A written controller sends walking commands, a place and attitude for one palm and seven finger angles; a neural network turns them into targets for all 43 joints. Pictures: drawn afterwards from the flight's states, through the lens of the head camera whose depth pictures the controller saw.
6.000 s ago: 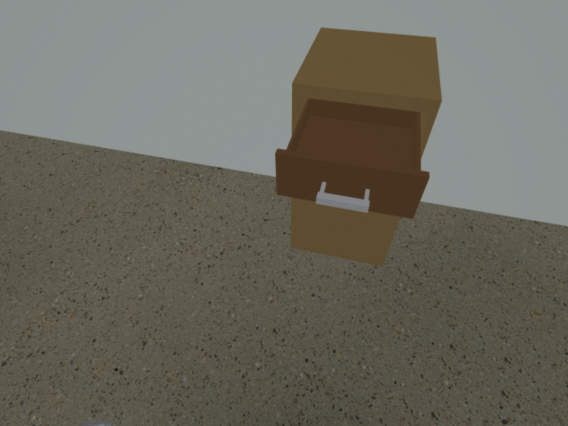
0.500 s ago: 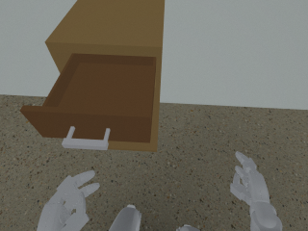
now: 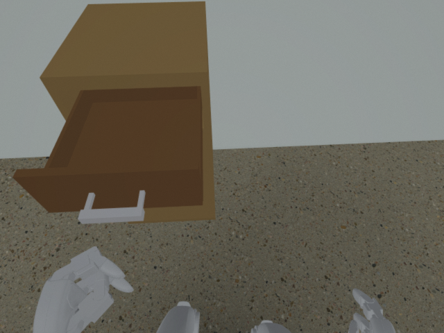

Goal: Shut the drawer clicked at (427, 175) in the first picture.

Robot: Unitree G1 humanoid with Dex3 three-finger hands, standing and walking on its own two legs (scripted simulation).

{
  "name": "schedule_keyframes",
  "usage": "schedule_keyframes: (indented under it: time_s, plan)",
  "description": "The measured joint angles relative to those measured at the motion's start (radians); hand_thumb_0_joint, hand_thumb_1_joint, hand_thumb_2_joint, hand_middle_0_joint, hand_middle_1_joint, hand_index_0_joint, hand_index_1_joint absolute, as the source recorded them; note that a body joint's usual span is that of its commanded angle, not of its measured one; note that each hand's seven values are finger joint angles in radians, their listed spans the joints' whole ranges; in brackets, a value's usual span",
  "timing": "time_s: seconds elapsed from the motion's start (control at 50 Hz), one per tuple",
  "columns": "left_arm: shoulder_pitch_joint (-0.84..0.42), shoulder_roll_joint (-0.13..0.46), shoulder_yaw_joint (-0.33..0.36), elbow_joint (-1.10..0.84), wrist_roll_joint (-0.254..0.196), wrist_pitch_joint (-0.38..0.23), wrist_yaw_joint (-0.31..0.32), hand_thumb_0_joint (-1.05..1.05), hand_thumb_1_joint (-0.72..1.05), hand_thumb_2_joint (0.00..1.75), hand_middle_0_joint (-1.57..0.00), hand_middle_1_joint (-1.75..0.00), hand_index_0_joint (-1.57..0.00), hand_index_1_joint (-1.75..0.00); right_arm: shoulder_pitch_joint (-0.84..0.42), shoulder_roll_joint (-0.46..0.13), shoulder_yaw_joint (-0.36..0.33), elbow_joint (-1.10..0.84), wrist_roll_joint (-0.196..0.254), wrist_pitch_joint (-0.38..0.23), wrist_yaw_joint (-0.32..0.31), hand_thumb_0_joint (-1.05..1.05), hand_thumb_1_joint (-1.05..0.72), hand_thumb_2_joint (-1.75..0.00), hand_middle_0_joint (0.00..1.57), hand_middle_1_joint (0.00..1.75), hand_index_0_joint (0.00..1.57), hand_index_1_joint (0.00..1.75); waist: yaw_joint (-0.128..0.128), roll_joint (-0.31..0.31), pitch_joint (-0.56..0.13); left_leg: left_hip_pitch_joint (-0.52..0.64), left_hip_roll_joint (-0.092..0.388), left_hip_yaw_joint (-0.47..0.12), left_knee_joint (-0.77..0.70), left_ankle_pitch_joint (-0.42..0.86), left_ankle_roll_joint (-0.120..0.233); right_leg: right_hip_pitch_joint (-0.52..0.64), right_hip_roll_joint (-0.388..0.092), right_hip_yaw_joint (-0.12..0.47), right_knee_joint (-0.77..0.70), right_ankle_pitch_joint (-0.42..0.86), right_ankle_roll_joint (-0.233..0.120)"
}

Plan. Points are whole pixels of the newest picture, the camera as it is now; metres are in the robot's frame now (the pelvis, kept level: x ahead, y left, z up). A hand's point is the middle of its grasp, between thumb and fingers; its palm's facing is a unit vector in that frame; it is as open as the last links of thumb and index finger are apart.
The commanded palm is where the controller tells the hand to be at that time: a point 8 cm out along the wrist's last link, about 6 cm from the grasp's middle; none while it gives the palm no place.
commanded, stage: raise the hand and make a fist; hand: left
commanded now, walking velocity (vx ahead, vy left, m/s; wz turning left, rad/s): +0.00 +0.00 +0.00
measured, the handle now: (114, 206) +0.37 +0.24 -0.01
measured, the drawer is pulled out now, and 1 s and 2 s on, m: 0.27 0.27 0.27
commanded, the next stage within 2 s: bring the fist close to the handle in 0.94 s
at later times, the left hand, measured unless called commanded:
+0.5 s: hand (98, 297) +0.17 +0.18 +0.08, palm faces +0.07 -1.00 +0.00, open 3.2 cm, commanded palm +0.13 +0.23 +0.09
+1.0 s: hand (105, 295) +0.17 +0.17 +0.08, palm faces +0.07 -1.00 -0.03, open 3.3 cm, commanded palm +0.13 +0.23 +0.09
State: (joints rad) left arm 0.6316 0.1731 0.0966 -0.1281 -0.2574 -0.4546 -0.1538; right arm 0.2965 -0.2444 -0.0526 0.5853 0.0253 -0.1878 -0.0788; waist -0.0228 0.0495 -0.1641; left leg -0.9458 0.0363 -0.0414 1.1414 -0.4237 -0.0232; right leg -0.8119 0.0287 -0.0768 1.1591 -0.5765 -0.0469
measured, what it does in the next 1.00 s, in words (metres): stands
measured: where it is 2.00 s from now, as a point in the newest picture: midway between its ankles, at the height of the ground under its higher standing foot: outside the picture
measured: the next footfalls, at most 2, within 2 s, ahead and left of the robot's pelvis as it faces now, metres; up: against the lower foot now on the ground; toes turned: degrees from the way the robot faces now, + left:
none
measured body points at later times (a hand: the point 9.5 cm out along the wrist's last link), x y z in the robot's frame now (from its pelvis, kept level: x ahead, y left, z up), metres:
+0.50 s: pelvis +0.01 +0.03 +0.01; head +0.04 +0.03 +0.45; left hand +0.16 +0.23 +0.08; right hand +0.23 -0.17 -0.05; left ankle +0.07 +0.13 -0.65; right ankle +0.00 -0.09 -0.65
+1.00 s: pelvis +0.01 +0.02 +0.00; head +0.04 +0.02 +0.45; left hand +0.16 +0.22 +0.09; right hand +0.20 -0.21 -0.06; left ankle +0.07 +0.13 -0.65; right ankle +0.00 -0.09 -0.65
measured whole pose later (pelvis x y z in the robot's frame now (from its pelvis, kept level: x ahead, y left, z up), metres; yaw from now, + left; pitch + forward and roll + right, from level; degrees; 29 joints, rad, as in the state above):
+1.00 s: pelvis +0.01 +0.02 +0.00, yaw +0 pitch +12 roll -3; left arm 0.74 0.18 0.00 -0.34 -0.19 -0.36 -0.07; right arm 0.26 -0.21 0.00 0.44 0.02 -0.09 -0.04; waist 0.00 0.05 -0.17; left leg -0.91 0.03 -0.05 1.15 -0.45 0.00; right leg -0.75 0.02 -0.08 1.13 -0.58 -0.03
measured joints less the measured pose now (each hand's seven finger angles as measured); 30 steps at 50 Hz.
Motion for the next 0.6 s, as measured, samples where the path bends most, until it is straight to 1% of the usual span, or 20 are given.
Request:
schedule_keyframes:
  time_s: [0.08,0.2,0.36,0.46,0.6]
  plan:
    - [0.025,-0.006,-0.039,-0.025,0.015,-0.006,0.009,0.02,0.91,0.90,-1.07,-1.24,-1.07,-1.24,-0.029,-0.003,-0.006,-0.028,-0.002,-0.006,0.001,0.02,-0.90,-0.90,0.20,0.30,0.20,0.30,0.007,-0.005,0.002,-0.002,-0.004,0.004,0.006,-0.004,0.009,0.002,-0.004,0.003,-0.002,0.000,0.009]
    - [0.034,-0.010,-0.066,-0.082,0.038,0.006,0.042,0.02,0.90,0.90,-1.19,-1.37,-1.19,-1.37,-0.083,0.027,0.020,-0.085,-0.007,0.011,0.017,0.02,-0.90,-0.90,0.20,0.30,0.20,0.30,0.024,-0.008,0.001,-0.001,-0.010,-0.003,0.020,-0.014,0.019,0.016,-0.008,-0.003,-0.007,-0.003,0.019]
    - [0.039,-0.013,-0.109,-0.152,0.068,0.085,0.049,0.02,0.91,0.90,-1.33,-1.52,-1.33,-1.52,-0.111,0.065,0.077,-0.148,-0.013,0.049,0.039,0.02,-0.90,-0.90,0.20,0.30,0.20,0.30,0.043,-0.002,0.001,0.022,-0.016,-0.011,0.014,-0.018,0.030,0.054,-0.012,-0.012,-0.035,0.001,0.030]
    - [0.065,-0.010,-0.116,-0.189,0.076,0.110,0.061,0.02,0.91,0.90,-1.37,-1.57,-1.37,-1.57,-0.098,0.071,0.091,-0.166,-0.015,0.070,0.046,0.01,-0.90,-0.90,0.21,0.30,0.21,0.30,0.045,-0.001,0.001,0.034,-0.018,-0.011,0.008,-0.020,0.034,0.069,-0.013,-0.012,-0.047,0.004,0.035]
    - [0.096,-0.007,-0.122,-0.231,0.078,0.113,0.074,0.02,0.91,0.90,-1.40,-1.59,-1.39,-1.59,-0.064,0.052,0.083,-0.165,-0.013,0.084,0.049,0.02,-0.90,-0.90,0.21,0.30,0.21,0.30,0.038,0.003,0.003,0.035,-0.018,-0.011,0.012,-0.024,0.037,0.072,-0.013,-0.011,-0.047,0.001,0.037]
